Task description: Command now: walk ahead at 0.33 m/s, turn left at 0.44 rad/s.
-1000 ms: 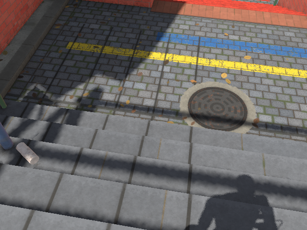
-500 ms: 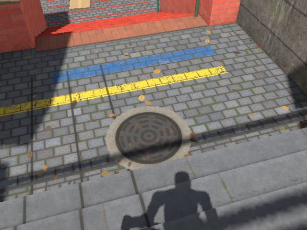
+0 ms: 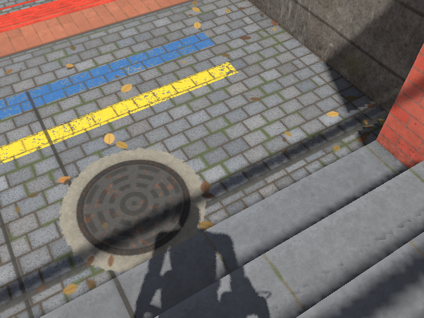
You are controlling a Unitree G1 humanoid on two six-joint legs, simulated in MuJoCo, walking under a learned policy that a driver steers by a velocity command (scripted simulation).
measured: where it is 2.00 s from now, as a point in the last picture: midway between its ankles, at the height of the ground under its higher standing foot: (144, 258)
